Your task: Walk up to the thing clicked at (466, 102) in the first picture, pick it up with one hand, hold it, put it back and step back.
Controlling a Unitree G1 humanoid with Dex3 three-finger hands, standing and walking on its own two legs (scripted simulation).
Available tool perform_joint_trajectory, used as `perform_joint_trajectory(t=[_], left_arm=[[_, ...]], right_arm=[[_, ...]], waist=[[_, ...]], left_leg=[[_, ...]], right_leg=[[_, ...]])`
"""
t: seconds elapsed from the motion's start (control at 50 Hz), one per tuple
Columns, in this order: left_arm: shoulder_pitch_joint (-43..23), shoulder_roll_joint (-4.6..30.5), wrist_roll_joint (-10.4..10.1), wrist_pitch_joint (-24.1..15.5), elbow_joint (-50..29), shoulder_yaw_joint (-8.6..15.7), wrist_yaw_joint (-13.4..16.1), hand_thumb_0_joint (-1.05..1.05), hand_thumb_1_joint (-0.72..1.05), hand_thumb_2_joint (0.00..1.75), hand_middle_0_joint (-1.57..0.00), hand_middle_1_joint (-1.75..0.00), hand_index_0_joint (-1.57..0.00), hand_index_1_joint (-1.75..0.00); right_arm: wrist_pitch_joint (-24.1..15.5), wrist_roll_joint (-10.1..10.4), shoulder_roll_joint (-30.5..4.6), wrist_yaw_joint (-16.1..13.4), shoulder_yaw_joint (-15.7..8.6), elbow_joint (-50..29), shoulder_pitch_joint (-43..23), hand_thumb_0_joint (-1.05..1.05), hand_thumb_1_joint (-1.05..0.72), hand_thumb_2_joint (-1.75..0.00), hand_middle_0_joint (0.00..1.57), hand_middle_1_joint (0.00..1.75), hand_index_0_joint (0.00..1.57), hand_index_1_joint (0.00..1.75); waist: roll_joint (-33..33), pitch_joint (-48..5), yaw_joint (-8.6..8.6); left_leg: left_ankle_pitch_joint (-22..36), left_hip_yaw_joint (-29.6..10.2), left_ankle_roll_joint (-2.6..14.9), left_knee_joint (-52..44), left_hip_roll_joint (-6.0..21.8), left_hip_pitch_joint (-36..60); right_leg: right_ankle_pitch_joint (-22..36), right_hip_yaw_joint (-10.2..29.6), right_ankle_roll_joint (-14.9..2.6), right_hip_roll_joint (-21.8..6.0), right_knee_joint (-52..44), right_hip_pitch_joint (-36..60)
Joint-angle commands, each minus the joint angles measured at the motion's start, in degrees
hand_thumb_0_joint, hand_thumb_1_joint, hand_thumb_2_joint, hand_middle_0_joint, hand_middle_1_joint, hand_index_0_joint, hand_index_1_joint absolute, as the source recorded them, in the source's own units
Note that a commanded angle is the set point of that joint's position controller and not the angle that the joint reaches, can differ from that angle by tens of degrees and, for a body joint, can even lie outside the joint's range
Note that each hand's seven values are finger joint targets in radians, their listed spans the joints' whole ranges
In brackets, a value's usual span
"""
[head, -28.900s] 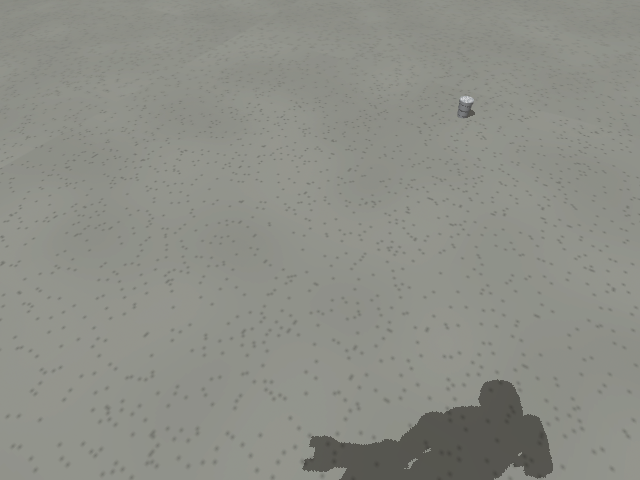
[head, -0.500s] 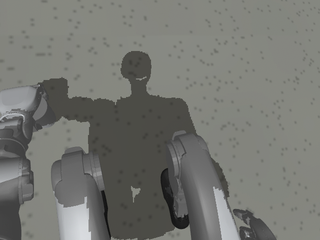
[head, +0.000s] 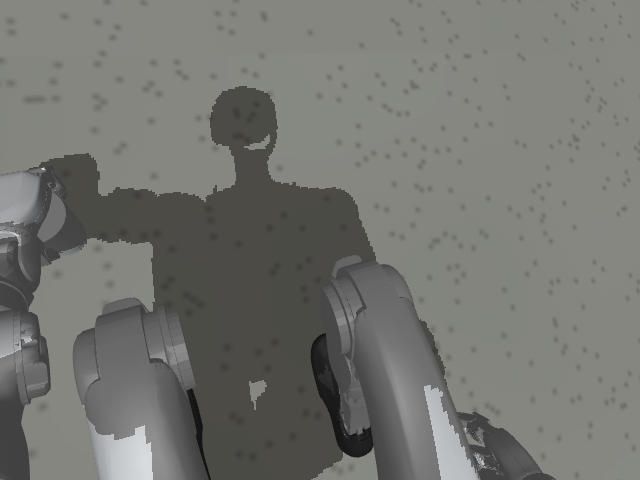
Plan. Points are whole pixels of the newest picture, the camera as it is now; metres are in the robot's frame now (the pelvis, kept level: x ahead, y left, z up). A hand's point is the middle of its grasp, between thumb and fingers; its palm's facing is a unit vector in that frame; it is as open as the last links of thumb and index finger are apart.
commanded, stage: rest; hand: left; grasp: from above
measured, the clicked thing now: (51, 228) +0.43 +0.30 -0.25
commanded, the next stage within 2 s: open in 0.12 s
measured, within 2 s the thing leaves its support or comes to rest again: neither
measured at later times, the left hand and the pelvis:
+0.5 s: hand (35, 232) +0.42 +0.30 -0.21, palm faces -0.43 -0.13 -0.89, open 10.5 cm; pelvis -0.01 +0.00 -0.01, yaw -2 degrees
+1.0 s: hand (34, 228) +0.43 +0.30 -0.22, palm faces -0.42 -0.14 -0.89, open 13.4 cm; pelvis +0.00 +0.00 +0.00, yaw -2 degrees
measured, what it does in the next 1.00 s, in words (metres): stands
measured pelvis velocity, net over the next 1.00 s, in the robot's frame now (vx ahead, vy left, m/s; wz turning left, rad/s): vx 0.00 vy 0.00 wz -0.04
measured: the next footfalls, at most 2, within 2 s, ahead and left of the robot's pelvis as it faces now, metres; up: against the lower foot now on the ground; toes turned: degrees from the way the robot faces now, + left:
none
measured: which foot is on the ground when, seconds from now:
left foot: down 0.00-1.00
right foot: down 0.00-1.00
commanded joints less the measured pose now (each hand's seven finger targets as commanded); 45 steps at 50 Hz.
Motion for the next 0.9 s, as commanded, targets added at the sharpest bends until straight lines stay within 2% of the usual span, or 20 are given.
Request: perform_joint_trajectory(t=[0.0, 0.08, 0.1, 0.12, 0.14, 0.2, 0.3, 0.38, 0.4, 0.48, 0.52, 0.54, 0.58, 0.62, 0.72, 0.78, 0.82, 0.84, 0.86, 0.88], left_arm=[[-16.20, 13.74, 0.02, -0.65, -5.02, 0.57, 4.22, 0.00, 0.66, 1.01, -0.99, -0.90, -1.00, -0.88], [-16.31, 14.91, 0.78, -0.97, -2.94, 0.28, 5.08, 0.00, 0.62, 0.96, -0.94, -0.90, -0.96, -0.88], [-15.38, 13.92, 0.92, -0.69, -0.11, -0.96, 5.04, 0.00, 0.61, 0.95, -0.93, -0.91, -0.96, -0.88], [-17.06, 15.92, 0.56, -1.06, -2.04, 0.55, 5.53, 0.00, 0.61, 0.97, -0.92, -0.91, -0.95, -0.89], [-15.92, 14.73, 1.16, -0.73, 0.93, -0.68, 5.48, 0.00, 0.61, 0.97, -0.93, -0.93, -0.95, -0.90], [-17.07, 15.55, 0.16, -1.21, 2.33, -0.72, 6.14, 0.00, 0.60, 0.95, -0.91, -0.93, -0.94, -0.90], [-17.71, 16.70, 0.79, -1.21, 2.16, -0.98, 6.70, 0.00, 0.20, 0.81, -0.53, -0.89, -0.57, -0.86], [-18.10, 16.46, 1.21, -1.21, 2.54, -1.47, 7.48, 0.00, -0.05, 0.85, -0.41, -0.91, -0.44, -0.89], [-19.01, 17.72, 0.85, -1.44, 1.81, -0.35, 7.98, 0.00, -0.08, 0.86, -0.39, -0.93, -0.42, -0.90], [-18.31, 17.77, 1.23, -0.75, 1.95, -0.11, 8.64, 0.00, -0.15, 0.93, -0.35, -0.95, -0.37, -0.93], [-19.63, 15.85, 0.93, -0.43, 3.24, -2.41, 8.56, 0.00, -0.21, 0.93, -0.31, -0.96, -0.33, -0.95], [-19.69, 16.92, 1.22, -0.26, 1.46, -1.56, 8.54, 0.00, -0.24, 0.96, -0.29, -0.97, -0.30, -0.96], [-19.66, 15.85, 0.40, 0.36, 3.18, -2.78, 8.06, 0.00, -0.29, 0.95, -0.25, -0.99, -0.26, -0.97], [-16.60, 16.63, -0.20, 0.67, 3.00, -1.24, 8.21, 0.00, -0.34, 0.96, -0.21, -1.01, -0.22, -1.00], [-18.54, 15.33, -0.92, 0.82, 1.25, -2.47, 6.96, 0.00, -0.42, 1.01, -0.13, -1.09, -0.15, -1.07], [-16.76, 16.64, -1.49, 0.92, 0.17, -0.71, 6.68, 0.00, -0.47, 1.03, -0.10, -1.10, -0.11, -1.08], [-17.05, 14.35, -1.54, 0.65, 0.11, -2.01, 6.42, 0.00, -0.48, 1.04, -0.09, -1.11, -0.10, -1.10], [-16.52, 14.11, -1.66, 0.64, 1.01, -2.59, 6.24, 0.00, -0.48, 1.02, -0.08, -1.11, -0.10, -1.09], [-17.02, 16.55, -1.33, 0.44, -1.40, -0.62, 6.44, 0.00, -0.49, 1.04, -0.08, -1.10, -0.09, -1.09], [-15.98, 15.59, -1.33, 0.61, -0.57, -1.37, 6.22, 0.00, -0.48, 1.05, -0.09, -1.11, -0.10, -1.10]], right_arm=[[-0.39, -0.38, -16.29, -0.23, -4.31, -0.58, 10.95, 0.00, -0.90, -0.90, 0.20, 0.30, 0.20, 0.30], [-0.93, -0.87, -16.15, 0.28, -3.70, 0.04, 11.61, 0.00, -0.90, -0.90, 0.20, 0.30, 0.20, 0.30], [-1.12, -0.95, -16.04, 0.39, -3.27, -0.11, 11.21, 0.00, -0.90, -0.90, 0.20, 0.30, 0.20, 0.30], [-1.19, -1.17, -16.48, 0.51, -3.35, -0.12, 11.35, 0.00, -0.90, -0.90, 0.20, 0.30, 0.20, 0.30], [-1.38, -1.20, -16.54, 0.68, -2.88, -0.21, 11.58, 0.00, -0.90, -0.90, 0.20, 0.30, 0.20, 0.30], [-1.97, -1.45, -17.05, 0.71, -2.35, -0.78, 10.49, 0.00, -0.90, -0.90, 0.20, 0.30, 0.20, 0.30], [-3.01, -1.78, -17.46, 0.83, -2.01, -1.21, 10.23, 0.00, -0.89, -0.89, 0.20, 0.30, 0.20, 0.30], [-3.67, -1.85, -17.58, 1.13, -1.69, -1.05, 10.28, 0.00, -0.89, -0.89, 0.20, 0.30, 0.20, 0.30], [-3.73, -1.97, -17.60, 1.08, -1.65, -0.97, 10.15, 0.00, -0.89, -0.89, 0.20, 0.30, 0.20, 0.30], [-4.22, -2.47, -17.78, 1.60, -1.26, -0.87, 10.01, 0.00, -0.89, -0.90, 0.20, 0.30, 0.20, 0.30], [-4.77, -2.36, -17.49, 1.92, -1.37, -0.87, 9.16, 0.00, -0.89, -0.90, 0.20, 0.30, 0.20, 0.30], [-4.80, -2.47, -18.02, 2.10, -1.65, -0.68, 10.32, 0.00, -0.89, -0.90, 0.20, 0.30, 0.20, 0.30], [-5.34, -2.18, -17.82, 2.46, -1.71, -0.80, 9.86, 0.00, -0.89, -0.90, 0.20, 0.30, 0.20, 0.30], [-5.27, -1.99, -18.06, 2.43, -1.76, -0.61, 9.84, 0.00, -0.90, -0.90, 0.20, 0.30, 0.20, 0.30], [-5.69, -2.25, -17.97, 3.27, -1.91, -0.48, 11.15, 0.00, -0.90, -0.90, 0.20, 0.30, 0.20, 0.30], [-5.34, -1.89, -18.46, 3.21, -1.85, -0.42, 11.31, 0.00, -0.90, -0.90, 0.20, 0.30, 0.20, 0.30], [-5.40, -2.34, -18.06, 3.53, -1.62, -0.29, 11.66, 0.00, -0.90, -0.90, 0.20, 0.30, 0.20, 0.30], [-5.33, -2.04, -17.75, 3.71, -1.60, -0.17, 10.83, 0.00, -0.90, -0.90, 0.20, 0.30, 0.20, 0.30], [-5.10, -2.19, -18.18, 3.53, -1.73, -0.16, 11.74, 0.00, -0.90, -0.90, 0.20, 0.30, 0.20, 0.30], [-5.00, -1.90, -17.86, 3.55, -1.78, -0.32, 11.22, 0.00, -0.89, -0.90, 0.20, 0.30, 0.20, 0.30]], waist=[[20.01, -37.51, -1.65], [19.85, -36.60, -1.90], [18.69, -35.62, -2.05], [18.28, -36.06, -2.38], [17.57, -34.92, -2.53], [16.15, -33.77, -3.17], [18.62, -33.37, -2.83], [18.98, -33.01, -3.30], [19.26, -33.37, -3.26], [20.53, -33.03, -3.39], [20.81, -31.40, -4.33], [21.10, -32.34, -4.24], [20.49, -30.69, -4.28], [20.88, -32.16, -2.55], [21.49, -33.32, -3.92], [21.39, -35.30, -3.07], [22.17, -34.57, -4.04], [22.45, -34.22, -3.44], [22.43, -35.56, -3.26], [23.45, -35.52, -2.81]], left_leg=[[11.18, 7.89, 3.53, -12.18, 0.23, 28.22], [10.79, 7.69, 3.86, -11.97, 0.23, 27.13], [10.34, 7.75, 4.09, -11.42, 0.33, 26.29], [10.60, 7.68, 4.22, -11.21, 0.36, 25.40], [9.94, 7.73, 4.30, -11.07, 0.21, 25.02], [6.25, 7.12, 4.51, -11.07, 0.35, 22.53], [5.47, 6.77, 4.03, -11.77, 0.42, 24.39], [6.11, 6.64, 3.86, -11.86, 0.35, 25.03], [6.10, 6.53, 3.89, -11.63, 0.51, 24.57], [7.01, 6.75, 3.75, -11.50, 0.47, 25.25], [4.64, 6.47, 3.72, -11.42, 0.68, 24.25], [6.23, 6.57, 3.70, -11.65, 0.56, 25.53], [4.61, 6.35, 3.76, -11.35, 0.68, 24.38], [5.48, 6.22, 3.64, -12.28, 0.68, 25.11], [8.26, 5.91, 3.42, -12.39, 0.61, 27.00], [12.09, 5.82, 3.35, -11.87, 0.73, 28.12], [12.22, 6.05, 3.25, -11.94, 0.71, 28.26], [10.52, 5.88, 3.29, -12.29, 0.80, 27.83], [11.88, 5.86, 3.27, -12.26, 0.75, 28.33], [11.23, 5.95, 3.12, -12.66, 0.66, 28.89]], right_leg=[[15.51, -7.82, -4.77, 1.31, -13.12, 17.16], [15.85, -7.61, -4.33, 1.45, -13.26, 18.18], [15.69, -7.31, -4.09, 1.52, -13.58, 18.40], [15.93, -7.33, -3.99, 1.61, -13.87, 19.27], [15.28, -7.32, -3.98, 1.48, -13.76, 18.98], [11.11, -7.48, -3.98, 1.83, -14.54, 18.04], [9.89, -8.03, -4.31, 2.07, -14.00, 17.14], [10.95, -8.35, -4.39, 2.09, -13.58, 17.02], [10.98, -8.30, -4.32, 2.24, -13.65, 16.89], [12.01, -8.74, -4.31, 2.07, -13.24, 16.74], [9.78, -8.31, -4.44, 2.20, -13.41, 15.32], [11.47, -8.57, -4.29, 2.13, -13.72, 16.36], [9.83, -8.37, -4.36, 2.12, -13.52, 14.97], [10.26, -8.40, -4.48, 2.24, -13.91, 16.45], [13.68, -9.44, -4.40, 1.93, -12.79, 16.78], [17.14, -9.53, -4.31, 1.90, -12.68, 18.85], [17.46, -9.59, -4.28, 1.93, -12.89, 19.17], [15.96, -9.33, -4.47, 2.13, -12.69, 18.48], [17.09, -9.62, -4.34, 2.11, -12.82, 19.45], [16.38, -9.41, -4.54, 2.00, -12.49, 18.97]])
